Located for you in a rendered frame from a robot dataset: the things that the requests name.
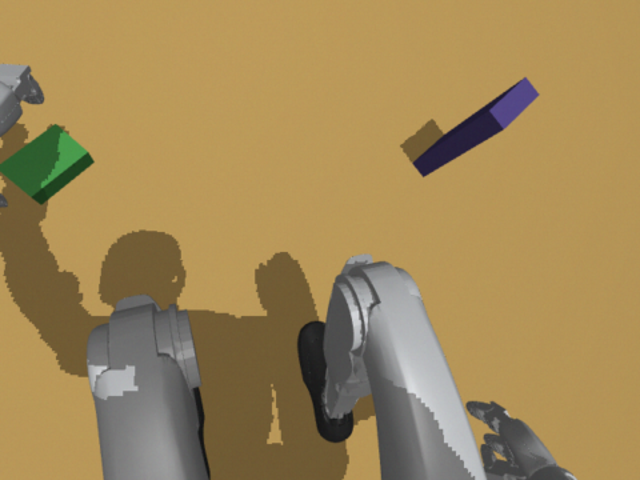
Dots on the right robot foot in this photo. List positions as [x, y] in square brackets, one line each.
[313, 368]

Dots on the left robot foot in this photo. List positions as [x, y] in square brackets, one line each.
[201, 426]

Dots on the right robot hand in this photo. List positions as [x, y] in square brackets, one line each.
[524, 451]

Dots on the left robot hand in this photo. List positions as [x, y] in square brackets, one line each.
[16, 84]

